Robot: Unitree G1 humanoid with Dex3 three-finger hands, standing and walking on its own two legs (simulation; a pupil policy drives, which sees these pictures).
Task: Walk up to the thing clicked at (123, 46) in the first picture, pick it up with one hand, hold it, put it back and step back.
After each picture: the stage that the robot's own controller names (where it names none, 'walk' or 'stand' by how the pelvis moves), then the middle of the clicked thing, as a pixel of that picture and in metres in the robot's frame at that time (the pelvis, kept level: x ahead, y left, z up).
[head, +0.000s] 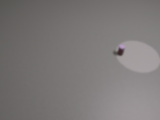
stand; (121, 50) +1.28 -0.43 -0.72
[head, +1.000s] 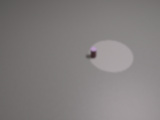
walk; (93, 52) +1.23 -0.04 -0.70
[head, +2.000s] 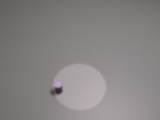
walk; (58, 87) +0.74 +0.23 -0.70
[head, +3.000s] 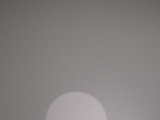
walk; out of the picture +0.44 +0.20 -0.70
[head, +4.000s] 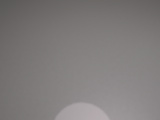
stand; out of the picture +0.37 +0.18 -0.72
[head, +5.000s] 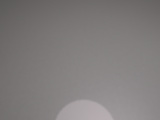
stand; out of the picture +0.37 +0.16 -0.72
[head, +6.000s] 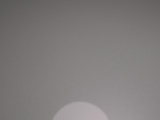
stand; out of the picture +0.38 +0.19 -0.73
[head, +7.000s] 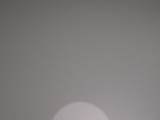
stand; out of the picture +0.37 +0.19 -0.73
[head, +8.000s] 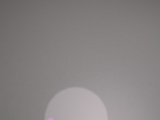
go down; out of the picture +0.38 +0.20 -0.71
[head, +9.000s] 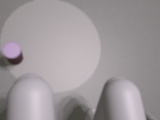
go down; (13, 54) +0.44 +0.27 -0.28
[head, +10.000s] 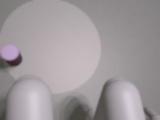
close in; (12, 55) +0.43 +0.27 -0.28
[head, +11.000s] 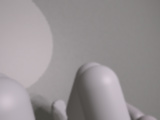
close in; out of the picture +0.41 +0.31 -0.21
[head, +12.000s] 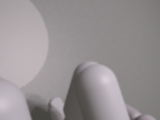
close; out of the picture +0.41 +0.32 -0.22
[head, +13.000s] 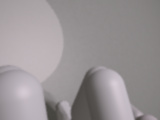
lift; out of the picture +0.35 +0.29 -0.21
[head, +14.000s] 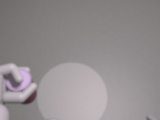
lift; (23, 87) +0.33 +0.20 -0.01
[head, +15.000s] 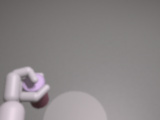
hold; (37, 91) +0.33 +0.16 -0.01
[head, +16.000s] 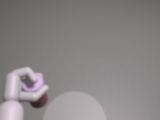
hold; (36, 91) +0.33 +0.17 -0.01
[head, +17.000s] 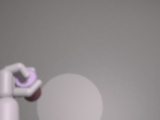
crouch; (29, 86) +0.35 +0.19 -0.06
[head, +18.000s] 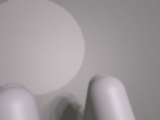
lower; out of the picture +0.48 +0.30 -0.11
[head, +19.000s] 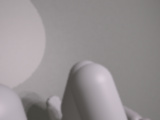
lower; out of the picture +0.41 +0.33 -0.22
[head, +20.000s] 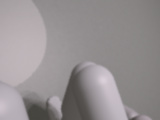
lower; out of the picture +0.41 +0.33 -0.23
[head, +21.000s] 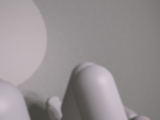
lower; out of the picture +0.41 +0.33 -0.23
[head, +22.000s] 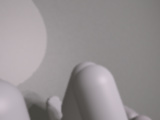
lower; out of the picture +0.40 +0.33 -0.23
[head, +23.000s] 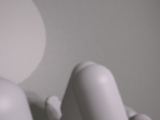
open; out of the picture +0.40 +0.32 -0.23
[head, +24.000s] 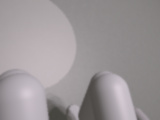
stand; out of the picture +0.41 +0.30 -0.25
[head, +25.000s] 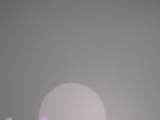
stand; out of the picture +0.39 +0.21 -0.62
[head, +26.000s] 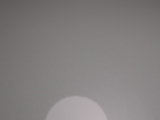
stand; out of the picture +0.39 +0.21 -0.67
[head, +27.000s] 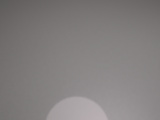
stand; out of the picture +0.38 +0.21 -0.67
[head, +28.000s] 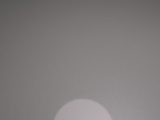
stand; out of the picture +0.42 +0.20 -0.72
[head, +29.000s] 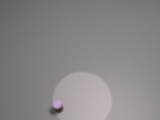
walk; (58, 106) +0.49 +0.22 -0.70
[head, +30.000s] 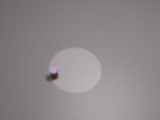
walk; (54, 73) +0.77 +0.21 -0.70
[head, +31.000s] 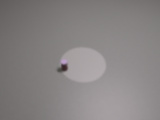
stand; (64, 65) +1.04 +0.21 -0.70
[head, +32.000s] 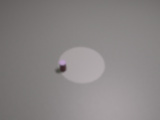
stand; (62, 66) +1.01 +0.20 -0.72
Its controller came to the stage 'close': yes
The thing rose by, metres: 0.70
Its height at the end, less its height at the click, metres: +0.00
